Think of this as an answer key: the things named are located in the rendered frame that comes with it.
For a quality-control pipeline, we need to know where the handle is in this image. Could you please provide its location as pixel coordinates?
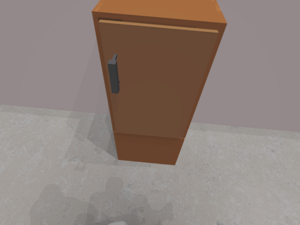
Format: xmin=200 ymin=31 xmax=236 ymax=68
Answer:
xmin=108 ymin=54 xmax=120 ymax=94

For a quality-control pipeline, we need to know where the cupboard door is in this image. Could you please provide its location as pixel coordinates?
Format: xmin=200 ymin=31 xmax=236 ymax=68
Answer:
xmin=98 ymin=20 xmax=218 ymax=138

